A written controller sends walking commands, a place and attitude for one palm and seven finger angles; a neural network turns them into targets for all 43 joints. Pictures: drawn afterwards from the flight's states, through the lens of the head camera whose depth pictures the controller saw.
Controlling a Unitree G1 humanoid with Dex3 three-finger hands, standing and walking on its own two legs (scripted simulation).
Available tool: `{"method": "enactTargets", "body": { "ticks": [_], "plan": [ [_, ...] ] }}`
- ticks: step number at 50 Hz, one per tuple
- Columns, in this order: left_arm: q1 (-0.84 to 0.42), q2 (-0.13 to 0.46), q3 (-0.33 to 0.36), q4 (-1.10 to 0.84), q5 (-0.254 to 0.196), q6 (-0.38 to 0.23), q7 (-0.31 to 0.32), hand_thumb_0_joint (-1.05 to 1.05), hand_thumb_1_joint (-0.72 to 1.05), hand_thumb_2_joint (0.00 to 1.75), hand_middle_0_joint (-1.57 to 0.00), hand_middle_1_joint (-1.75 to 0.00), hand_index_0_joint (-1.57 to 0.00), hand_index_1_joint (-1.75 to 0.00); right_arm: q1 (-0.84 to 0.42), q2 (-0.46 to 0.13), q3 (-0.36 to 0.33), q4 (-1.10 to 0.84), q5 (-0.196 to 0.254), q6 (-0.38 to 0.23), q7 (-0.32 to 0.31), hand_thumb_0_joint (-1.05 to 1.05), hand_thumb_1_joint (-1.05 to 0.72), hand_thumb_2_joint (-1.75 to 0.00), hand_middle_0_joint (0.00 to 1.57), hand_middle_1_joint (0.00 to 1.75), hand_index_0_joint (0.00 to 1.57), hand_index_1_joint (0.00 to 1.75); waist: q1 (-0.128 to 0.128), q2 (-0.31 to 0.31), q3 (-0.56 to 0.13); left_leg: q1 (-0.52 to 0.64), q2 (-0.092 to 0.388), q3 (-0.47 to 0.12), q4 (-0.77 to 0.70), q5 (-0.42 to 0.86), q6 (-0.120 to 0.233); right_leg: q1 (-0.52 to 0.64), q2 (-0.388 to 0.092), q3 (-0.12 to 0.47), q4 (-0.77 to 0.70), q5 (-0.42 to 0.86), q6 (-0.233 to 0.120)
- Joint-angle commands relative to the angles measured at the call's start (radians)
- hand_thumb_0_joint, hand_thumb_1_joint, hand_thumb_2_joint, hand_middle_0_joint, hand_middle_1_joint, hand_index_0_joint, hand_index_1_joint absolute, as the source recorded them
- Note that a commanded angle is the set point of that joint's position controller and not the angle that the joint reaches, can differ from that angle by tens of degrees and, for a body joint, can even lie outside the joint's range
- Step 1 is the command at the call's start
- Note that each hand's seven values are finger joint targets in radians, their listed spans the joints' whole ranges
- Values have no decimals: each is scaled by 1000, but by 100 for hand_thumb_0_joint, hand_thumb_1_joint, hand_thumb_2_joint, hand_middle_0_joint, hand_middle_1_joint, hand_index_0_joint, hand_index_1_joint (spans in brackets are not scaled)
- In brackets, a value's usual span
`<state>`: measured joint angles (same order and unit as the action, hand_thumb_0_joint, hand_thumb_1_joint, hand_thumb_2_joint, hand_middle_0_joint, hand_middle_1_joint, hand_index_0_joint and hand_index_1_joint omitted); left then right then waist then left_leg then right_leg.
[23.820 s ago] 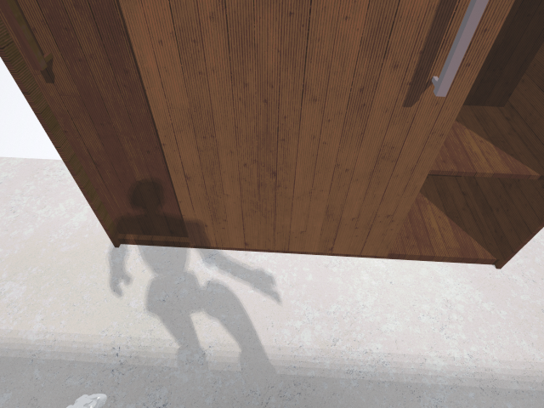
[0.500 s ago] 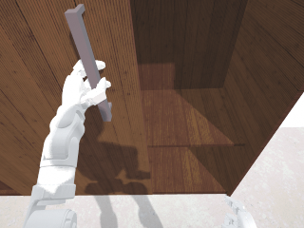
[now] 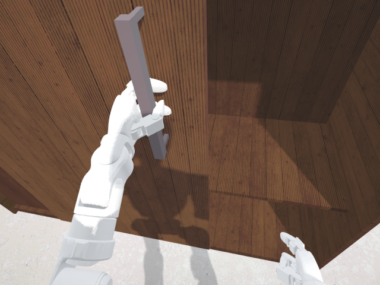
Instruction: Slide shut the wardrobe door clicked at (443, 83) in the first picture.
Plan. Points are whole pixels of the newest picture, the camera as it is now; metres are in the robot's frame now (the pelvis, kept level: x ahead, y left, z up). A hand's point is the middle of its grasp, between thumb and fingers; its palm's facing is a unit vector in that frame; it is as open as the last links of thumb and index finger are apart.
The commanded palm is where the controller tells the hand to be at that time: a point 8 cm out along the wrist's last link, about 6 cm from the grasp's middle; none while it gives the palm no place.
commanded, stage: step sideways, sliding the door along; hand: left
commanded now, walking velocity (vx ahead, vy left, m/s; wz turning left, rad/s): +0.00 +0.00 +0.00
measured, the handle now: (151, 97) +0.41 +0.12 +0.21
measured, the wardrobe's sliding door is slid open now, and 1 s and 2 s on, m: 0.48 0.34 0.01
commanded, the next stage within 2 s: none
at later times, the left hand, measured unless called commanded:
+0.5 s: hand (176, 120) +0.37 +0.06 +0.19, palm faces +0.07 -1.00 -0.05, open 6.0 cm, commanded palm +0.35 +0.07 +0.18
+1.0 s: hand (232, 125) +0.36 -0.04 +0.19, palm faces +0.14 -0.99 -0.02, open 5.9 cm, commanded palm +0.34 -0.05 +0.18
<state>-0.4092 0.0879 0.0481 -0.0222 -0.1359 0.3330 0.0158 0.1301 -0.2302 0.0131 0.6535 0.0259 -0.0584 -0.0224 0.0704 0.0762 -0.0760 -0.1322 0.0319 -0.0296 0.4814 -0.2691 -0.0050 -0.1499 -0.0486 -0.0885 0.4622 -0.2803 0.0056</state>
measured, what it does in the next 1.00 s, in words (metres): steps to the right: left foot, then right foot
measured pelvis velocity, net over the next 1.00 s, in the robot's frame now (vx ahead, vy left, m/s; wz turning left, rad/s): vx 0.00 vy -0.17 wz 0.04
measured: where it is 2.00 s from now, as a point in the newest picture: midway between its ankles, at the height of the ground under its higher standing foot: outside the picture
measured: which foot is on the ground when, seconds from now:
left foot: down 0.00-0.32, up 0.34-0.42, down 0.44-1.00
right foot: down 0.00-0.44, up 0.46-0.72, down 0.74-0.92, up 0.94-1.00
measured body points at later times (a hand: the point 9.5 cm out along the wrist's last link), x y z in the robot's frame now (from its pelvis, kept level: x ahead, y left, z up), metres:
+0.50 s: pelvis +0.00 -0.05 -0.01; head +0.11 -0.05 +0.42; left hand +0.36 +0.12 +0.19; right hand +0.20 -0.25 -0.14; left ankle -0.02 +0.10 -0.74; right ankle -0.05 -0.13 -0.70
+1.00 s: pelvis +0.00 -0.17 -0.03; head +0.07 -0.17 +0.42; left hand +0.34 +0.01 +0.19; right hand +0.24 -0.37 -0.12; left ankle -0.01 +0.04 -0.75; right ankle +0.05 -0.28 -0.73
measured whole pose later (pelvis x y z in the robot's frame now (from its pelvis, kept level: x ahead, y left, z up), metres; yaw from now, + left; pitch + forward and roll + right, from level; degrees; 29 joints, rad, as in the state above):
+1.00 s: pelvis +0.00 -0.17 -0.03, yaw +2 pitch -3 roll -1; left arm -0.42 0.12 0.00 -0.14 -0.06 -0.08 0.15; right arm 0.05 -0.20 -0.06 0.55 0.02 -0.02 0.03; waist 0.08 0.04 0.23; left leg -0.24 0.18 -0.01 0.62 -0.32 -0.12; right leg -0.40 0.01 -0.05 0.83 -0.38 -0.01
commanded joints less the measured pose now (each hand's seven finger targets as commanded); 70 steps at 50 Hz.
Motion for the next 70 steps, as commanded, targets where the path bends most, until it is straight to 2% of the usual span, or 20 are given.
{"method": "enactTargets", "body": {
  "ticks": [1,2,9,13,16,20,22,24,35,40,43,45,47,53,56,60,63,65,68,70],
  "plan": [
    [-577,-1,-132,-260,-7,-137,-44,0,90,90,-45,-140,-45,-140,-84,-68,-28,-135,-2,-48,9,0,-90,-90,20,30,20,30,-107,-74,-295,211,-27,14,41,769,25,17,49,-1,18,693,-17],
    [-651,207,-60,-423,48,-298,-2,0,90,90,-45,-140,-45,-140,-110,-99,-31,-184,-24,-46,0,0,-90,-90,20,30,20,30,-80,-36,-173,137,16,27,29,738,46,-13,21,34,11,639,6],
    [-483,37,-191,-343,93,-468,10,0,90,90,-45,-140,-45,-140,-48,-62,-73,-219,-56,-4,47,0,-90,-90,20,30,20,30,-115,133,-215,566,169,-56,57,1165,84,-406,113,25,189,-23,2],
    [-513,84,-157,-386,100,-522,1,0,90,90,-45,-140,-45,-140,-50,-51,-74,-248,-21,-4,38,0,-90,-90,20,30,20,30,-114,-90,-272,227,69,98,336,979,23,98,72,19,-87,815,-23],
    [-436,104,-138,-362,106,-579,2,0,90,90,-45,-140,-45,-140,-127,-5,-62,-245,-1,-19,12,0,-90,-90,20,30,20,30,-18,-400,-228,-434,-63,27,573,-262,21,525,-188,255,117,1558,-113],
    [-471,6,-230,-473,101,-603,17,0,90,90,-45,-140,-45,-140,-123,-17,-60,-201,0,-25,4,0,-90,-90,20,30,20,30,-104,-162,-305,1,5,99,4,223,23,231,-112,114,270,1127,-88],
    [-499,1,-248,-489,74,-598,19,0,90,90,-45,-140,-45,-140,-107,-98,-120,-206,-6,-9,31,0,-90,-90,20,30,20,30,-121,77,-412,551,386,-256,33,1230,215,-337,45,98,641,21,9],
    [-548,-12,-233,-464,103,-595,26,0,90,90,-45,-140,-45,-140,-105,-99,-120,-226,-13,16,78,0,-90,-90,20,30,20,30,-140,96,-289,568,440,-278,81,1296,263,-509,71,167,821,-317,-12],
    [-490,-27,-287,-408,115,-554,17,0,90,90,-45,-140,-45,-140,-165,-66,-74,-240,16,-17,42,0,-90,-90,20,30,20,30,-123,181,-152,129,302,59,201,753,50,-20,26,-1,143,188,6],
    [-409,18,-245,-449,107,-537,42,0,90,90,-45,-140,-45,-140,-159,-25,-77,-220,22,-22,12,0,-90,-90,20,30,20,30,-113,-398,-242,-115,33,1,455,-224,-23,126,-198,237,44,1011,-133],
    [-431,-20,-296,-582,83,-556,59,0,90,90,-45,-140,-45,-140,-176,-30,-68,-196,11,-33,11,0,-90,-90,20,30,20,30,-127,-227,-279,-5,84,56,98,12,-13,80,-150,152,113,751,-85],
    [-420,-53,-322,-565,73,-564,51,0,90,90,-45,-140,-45,-140,-191,-95,-104,-238,0,-17,27,0,-90,-90,20,30,20,30,-108,97,-307,183,387,-174,-56,639,108,-143,-5,67,364,203,-2],
    [-489,-40,-313,-557,100,-583,35,0,90,90,-45,-140,-45,-140,-182,-74,-105,-253,-12,-3,64,0,-90,-90,20,30,20,30,-108,220,-253,134,448,-154,-6,829,180,-215,10,112,521,-200,-12],
    [-441,8,-275,-453,122,-597,27,0,90,90,-45,-140,-45,-140,-147,-66,-84,-257,20,6,72,0,-90,-90,20,30,20,30,-112,60,-256,174,262,70,277,729,22,25,13,55,9,411,-16],
    [-374,75,-226,-456,124,-586,31,0,90,90,-45,-140,-45,-140,-170,-43,-95,-252,21,2,41,0,-90,-90,20,30,20,30,-99,-356,-271,-158,55,73,438,-143,-36,222,-168,302,69,1163,-148],
    [-364,56,-231,-538,104,-595,57,0,90,90,-45,-140,-45,-140,-156,-26,-79,-202,-7,-10,24,0,-90,-90,20,30,20,30,-117,-171,-296,-23,118,80,35,84,-15,141,-137,216,169,945,-113],
    [-364,65,-205,-445,86,-597,30,0,90,90,-45,-140,-45,-140,-133,-81,-113,-218,-16,22,56,0,-90,-90,20,30,20,30,-104,45,-339,294,455,-109,-13,948,144,-159,29,128,313,-29,-14],
    [-426,105,-155,-442,105,-602,33,0,90,90,-45,-140,-45,-140,-176,-65,-104,-231,-28,31,68,0,-90,-90,20,30,20,30,-90,315,-220,166,477,-66,12,869,154,-180,29,132,322,-174,-25],
    [-465,118,-151,-386,110,-588,35,0,90,90,-45,-140,-45,-140,-157,-61,-96,-223,9,34,63,0,-90,-90,20,30,20,30,-97,117,-249,87,333,90,209,647,62,44,16,106,79,216,-34],
    [-467,214,-64,-320,102,-556,47,0,90,90,-45,-140,-45,-140,-163,-33,-96,-218,23,34,39,0,-90,-90,20,30,20,30,-105,-265,-222,-96,93,165,374,-53,-32,70,-107,310,-69,542,-98]
  ]
}}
